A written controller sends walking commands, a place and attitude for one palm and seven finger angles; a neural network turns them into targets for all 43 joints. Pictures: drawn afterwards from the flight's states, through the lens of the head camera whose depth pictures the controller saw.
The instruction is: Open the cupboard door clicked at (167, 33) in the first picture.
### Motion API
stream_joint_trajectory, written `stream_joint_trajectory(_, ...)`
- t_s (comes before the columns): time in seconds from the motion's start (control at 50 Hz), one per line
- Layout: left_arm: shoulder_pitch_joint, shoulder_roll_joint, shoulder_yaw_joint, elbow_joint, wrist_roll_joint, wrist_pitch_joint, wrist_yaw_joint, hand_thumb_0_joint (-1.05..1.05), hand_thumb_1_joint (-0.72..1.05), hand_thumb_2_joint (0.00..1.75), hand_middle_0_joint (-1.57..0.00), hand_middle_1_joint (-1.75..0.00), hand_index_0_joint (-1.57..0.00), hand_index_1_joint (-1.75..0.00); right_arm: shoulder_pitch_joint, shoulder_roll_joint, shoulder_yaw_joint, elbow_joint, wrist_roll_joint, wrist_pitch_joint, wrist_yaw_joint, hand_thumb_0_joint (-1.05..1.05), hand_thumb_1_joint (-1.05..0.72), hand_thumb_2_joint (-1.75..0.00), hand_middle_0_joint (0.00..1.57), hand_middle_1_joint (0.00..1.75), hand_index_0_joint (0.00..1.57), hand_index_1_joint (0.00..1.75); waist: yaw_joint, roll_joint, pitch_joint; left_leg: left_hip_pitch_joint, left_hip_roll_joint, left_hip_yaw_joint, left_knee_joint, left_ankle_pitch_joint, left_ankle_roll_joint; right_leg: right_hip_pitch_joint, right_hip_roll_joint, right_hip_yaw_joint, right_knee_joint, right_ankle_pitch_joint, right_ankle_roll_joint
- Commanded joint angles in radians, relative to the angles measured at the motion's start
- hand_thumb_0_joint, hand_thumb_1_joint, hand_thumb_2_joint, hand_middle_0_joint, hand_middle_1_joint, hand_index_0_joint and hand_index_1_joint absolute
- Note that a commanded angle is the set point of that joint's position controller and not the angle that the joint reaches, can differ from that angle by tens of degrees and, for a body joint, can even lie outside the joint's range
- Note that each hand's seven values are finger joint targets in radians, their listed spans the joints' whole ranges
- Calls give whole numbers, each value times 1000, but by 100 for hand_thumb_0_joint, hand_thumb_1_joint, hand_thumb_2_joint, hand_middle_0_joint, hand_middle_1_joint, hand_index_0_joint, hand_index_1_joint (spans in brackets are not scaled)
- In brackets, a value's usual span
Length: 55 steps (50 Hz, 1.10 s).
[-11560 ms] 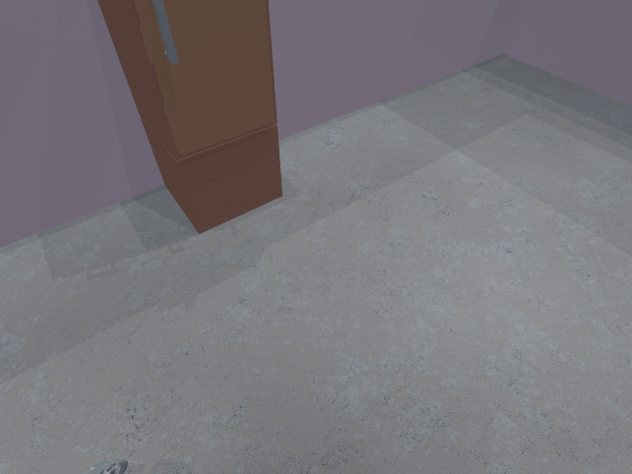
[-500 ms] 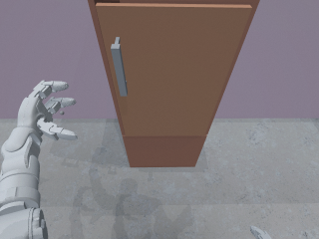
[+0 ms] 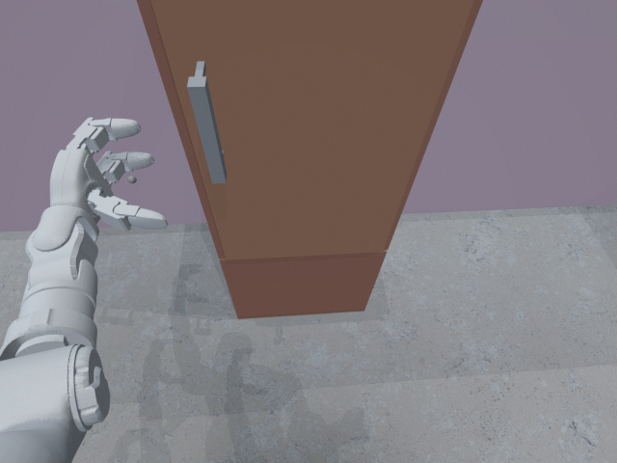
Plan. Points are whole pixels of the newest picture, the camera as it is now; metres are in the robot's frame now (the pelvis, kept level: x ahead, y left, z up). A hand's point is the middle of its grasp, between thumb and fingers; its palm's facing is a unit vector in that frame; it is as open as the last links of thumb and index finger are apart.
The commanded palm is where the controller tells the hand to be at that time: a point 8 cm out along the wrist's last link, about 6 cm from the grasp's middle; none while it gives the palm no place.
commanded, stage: move the hooked fingers beside the handle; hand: left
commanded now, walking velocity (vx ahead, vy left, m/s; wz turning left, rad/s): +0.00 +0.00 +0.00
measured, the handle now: (210, 127) +0.56 +0.14 +0.10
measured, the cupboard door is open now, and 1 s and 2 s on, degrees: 0 0 0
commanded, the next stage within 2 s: slide the fingers in behind the handle in 1.28 s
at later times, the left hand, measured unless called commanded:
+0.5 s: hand (166, 143) +0.51 +0.19 +0.11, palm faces +0.04 -1.00 +0.00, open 14.0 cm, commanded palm +0.49 +0.24 +0.10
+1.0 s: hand (163, 152) +0.50 +0.19 +0.11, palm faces +0.06 -1.00 +0.00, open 14.0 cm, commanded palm +0.48 +0.24 +0.10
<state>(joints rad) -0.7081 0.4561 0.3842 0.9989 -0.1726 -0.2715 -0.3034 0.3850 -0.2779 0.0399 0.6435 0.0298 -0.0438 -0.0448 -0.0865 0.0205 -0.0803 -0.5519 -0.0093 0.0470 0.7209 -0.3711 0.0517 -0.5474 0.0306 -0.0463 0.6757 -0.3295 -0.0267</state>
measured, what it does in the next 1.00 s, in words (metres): stands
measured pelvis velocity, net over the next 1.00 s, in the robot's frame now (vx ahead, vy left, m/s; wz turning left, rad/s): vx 0.00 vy -0.01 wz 0.00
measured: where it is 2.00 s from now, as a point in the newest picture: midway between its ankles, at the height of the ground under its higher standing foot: outside the picture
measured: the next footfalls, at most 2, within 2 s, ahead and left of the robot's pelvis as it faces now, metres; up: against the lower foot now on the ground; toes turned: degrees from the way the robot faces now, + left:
none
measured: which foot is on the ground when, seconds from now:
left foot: down 0.00-1.00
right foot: down 0.00-1.00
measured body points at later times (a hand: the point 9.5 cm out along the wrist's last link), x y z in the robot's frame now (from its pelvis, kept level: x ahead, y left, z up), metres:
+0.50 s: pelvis +0.00 -0.01 -0.01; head +0.10 +0.00 +0.43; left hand +0.50 +0.24 +0.11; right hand -0.02 -0.28 -0.12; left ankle -0.01 +0.08 -0.72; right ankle +0.00 -0.11 -0.72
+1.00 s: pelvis +0.00 -0.01 -0.01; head +0.10 +0.00 +0.43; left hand +0.49 +0.25 +0.11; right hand +0.01 -0.28 -0.12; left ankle -0.01 +0.08 -0.72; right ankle +0.00 -0.11 -0.72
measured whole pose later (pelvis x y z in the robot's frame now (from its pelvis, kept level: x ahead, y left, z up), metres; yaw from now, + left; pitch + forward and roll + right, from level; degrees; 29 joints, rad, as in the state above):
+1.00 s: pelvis +0.00 -0.01 -0.01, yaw +0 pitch +16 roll -2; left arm -0.92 0.52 0.41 1.20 -0.10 -0.31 -0.24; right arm 0.42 -0.28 0.04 0.62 0.00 0.05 -0.02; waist -0.14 0.03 -0.10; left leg -0.67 0.01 0.03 0.79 -0.40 0.04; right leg -0.66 0.05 -0.06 0.72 -0.35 -0.04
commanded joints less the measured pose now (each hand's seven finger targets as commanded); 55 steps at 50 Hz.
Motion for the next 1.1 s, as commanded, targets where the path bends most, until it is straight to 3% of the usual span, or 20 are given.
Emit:
stream_joint_trajectory(0.0,-476,245,20,-153,-10,-69,8,0,-50,30,-30,-120,-30,-120,91,-163,-65,-70,2,-12,-7,0,-90,-90,20,30,20,30,-22,34,-316,222,26,-93,-51,418,-27,85,10,25,-39,333,2)
stream_joint_trajectory(0.16,-637,293,25,-67,34,-107,36,0,-50,30,-30,-120,-30,-120,131,-171,-65,-44,-10,5,-5,0,-90,-90,20,30,20,30,-53,71,-380,205,21,-99,-23,357,-21,53,10,38,-22,298,3)
stream_joint_trajectory(0.22,-673,366,68,-2,46,-108,43,0,-50,30,-30,-120,-30,-120,154,-181,-60,-36,-15,13,-6,0,-90,-90,20,30,20,30,-60,37,-364,139,19,-99,-14,333,-16,67,10,41,-13,302,4)
stream_joint_trajectory(0.24,-684,353,49,-10,54,-110,41,0,-50,30,-30,-120,-30,-120,152,-178,-59,-45,-14,15,-3,0,-90,-90,20,30,20,30,-60,93,-384,154,17,-93,-12,345,-18,60,9,45,-9,311,4)
stream_joint_trajectory(0.28,-711,338,35,-6,62,-114,44,0,-50,30,-30,-120,-30,-120,166,-178,-60,-41,-20,20,1,0,-90,-90,20,30,20,30,-71,103,-403,174,21,-101,-2,369,-20,35,12,40,-2,314,4)
stream_joint_trajectory(0.32,-702,342,44,38,58,-108,48,0,-50,30,-30,-120,-30,-120,183,-185,-60,-44,-23,27,2,0,-90,-90,20,30,20,30,-81,50,-397,156,23,-103,6,378,-16,34,17,36,-2,323,6)
stream_joint_trajectory(0.42,-751,355,45,59,77,-103,60,0,-50,30,-30,-120,-30,-120,215,-188,-60,-44,-31,43,9,0,-90,-90,20,30,20,30,-91,77,-414,145,23,-100,21,394,-13,18,19,38,7,337,7)
stream_joint_trajectory(0.44,-788,355,36,42,81,-106,63,0,-50,30,-30,-120,-30,-120,216,-187,-61,-40,-32,46,11,0,-90,-90,20,30,20,30,-98,120,-429,160,24,-99,26,401,-16,2,18,40,8,336,9)
stream_joint_trajectory(0.52,-697,395,91,52,82,-110,77,0,-50,30,-30,-120,-30,-120,239,-190,-63,-56,-40,59,19,0,-90,-90,20,30,20,30,-67,84,-475,154,26,-95,30,446,-16,53,24,36,19,378,5)
stream_joint_trajectory(0.58,-645,425,112,64,90,-100,72,0,-50,30,-30,-120,-30,-120,238,-188,-63,-70,-35,74,23,0,-90,-90,20,30,20,30,-56,39,-438,77,22,-74,22,401,-7,102,22,46,13,400,11)
stream_joint_trajectory(0.6,-665,406,90,24,90,-102,68,0,-50,30,-30,-120,-30,-120,233,-186,-65,-79,-34,77,24,0,-90,-90,20,30,20,30,-62,67,-449,90,20,-69,18,400,-5,107,21,50,9,409,12)
stream_joint_trajectory(0.62,-649,434,122,-19,87,-112,69,0,-50,30,-30,-120,-30,-120,233,-185,-68,-91,-34,80,23,0,-90,-90,20,30,20,30,-41,83,-486,112,20,-69,25,437,-6,129,22,50,21,437,7)
stream_joint_trajectory(0.64,-656,431,117,-49,84,-117,67,0,-50,30,-30,-120,-30,-120,227,-182,-68,-94,-32,84,24,0,-90,-90,20,30,20,30,-41,125,-509,138,20,-67,24,448,-9,122,23,52,18,440,8)
stream_joint_trajectory(0.7,-634,391,95,-35,71,-115,58,0,-50,30,-30,-120,-30,-120,221,-177,-69,-91,-27,89,22,0,-90,-90,20,30,20,30,-58,61,-444,116,23,-62,18,420,-4,118,26,51,4,435,12)
stream_joint_trajectory(0.76,-644,376,91,-60,64,-117,55,0,-50,30,-30,-120,-30,-120,221,-175,-72,-78,-26,88,21,0,-90,-90,20,30,20,30,-55,125,-454,172,26,-70,21,452,-9,83,26,46,4,426,8)
stream_joint_trajectory(0.84,-658,285,27,-51,49,-108,51,0,-50,30,-30,-120,-30,-120,209,-169,-73,-68,-24,81,22,0,-90,-90,20,30,20,30,-77,97,-423,185,26,-74,22,442,-8,51,26,41,-5,413,10)
stream_joint_trajectory(0.88,-643,324,54,1,53,-95,56,0,-50,30,-30,-120,-30,-120,208,-175,-70,-61,-22,80,18,0,-90,-90,20,30,20,30,-75,50,-386,133,23,-74,16,384,-5,58,24,43,-9,381,11)
stream_joint_trajectory(0.96,-701,325,38,-25,71,-111,72,0,-50,30,-30,-120,-30,-120,198,-171,-66,-63,-24,73,18,0,-90,-90,20,30,20,30,-80,96,-403,150,21,-81,23,388,-9,41,19,44,4,371,8)
stream_joint_trajectory(1.0,-716,284,9,-18,68,-117,75,0,-50,30,-30,-120,-30,-120,193,-168,-67,-61,-24,67,20,0,-90,-90,20,30,20,30,-91,93,-399,164,24,-87,26,386,-12,17,20,40,4,353,8)
stream_joint_trajectory(1.08,-712,298,28,15,66,-118,81,0,-50,30,-30,-120,-30,-120,190,-172,-65,-58,-26,64,20,0,-90,-90,20,30,20,30,-83,85,-418,163,22,-89,36,399,-15,18,21,40,12,361,8)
